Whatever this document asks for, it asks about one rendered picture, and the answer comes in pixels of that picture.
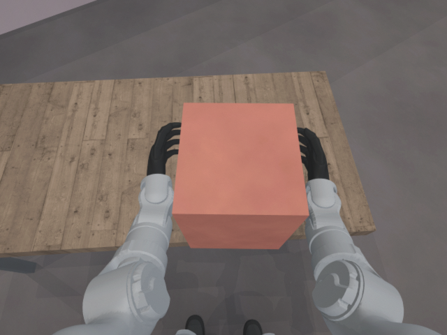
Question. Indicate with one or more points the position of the left robot foot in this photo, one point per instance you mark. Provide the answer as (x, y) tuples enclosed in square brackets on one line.
[(195, 324)]

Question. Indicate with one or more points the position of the robot left upper arm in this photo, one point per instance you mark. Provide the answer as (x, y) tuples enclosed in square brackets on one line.
[(128, 300)]

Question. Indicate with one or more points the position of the table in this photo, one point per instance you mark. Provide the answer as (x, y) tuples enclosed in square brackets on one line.
[(73, 154)]

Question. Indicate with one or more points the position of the robot right hand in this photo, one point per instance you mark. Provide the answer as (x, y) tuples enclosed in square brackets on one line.
[(315, 160)]

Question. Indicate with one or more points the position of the robot right forearm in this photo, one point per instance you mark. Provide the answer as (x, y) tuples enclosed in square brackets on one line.
[(327, 236)]

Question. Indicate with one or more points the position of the right robot foot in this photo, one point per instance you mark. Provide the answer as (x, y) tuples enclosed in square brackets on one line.
[(252, 327)]

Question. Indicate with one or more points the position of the robot left forearm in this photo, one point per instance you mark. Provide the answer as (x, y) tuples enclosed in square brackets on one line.
[(149, 236)]

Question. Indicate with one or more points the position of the robot foot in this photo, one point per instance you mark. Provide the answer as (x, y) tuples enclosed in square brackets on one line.
[(252, 327), (195, 324)]

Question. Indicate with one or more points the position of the robot left hand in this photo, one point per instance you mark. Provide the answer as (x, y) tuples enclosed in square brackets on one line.
[(159, 155)]

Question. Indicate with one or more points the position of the carton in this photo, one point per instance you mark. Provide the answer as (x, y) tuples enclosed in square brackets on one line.
[(239, 180)]

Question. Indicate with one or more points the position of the robot right upper arm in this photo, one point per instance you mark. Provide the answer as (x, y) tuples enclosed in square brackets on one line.
[(354, 301)]

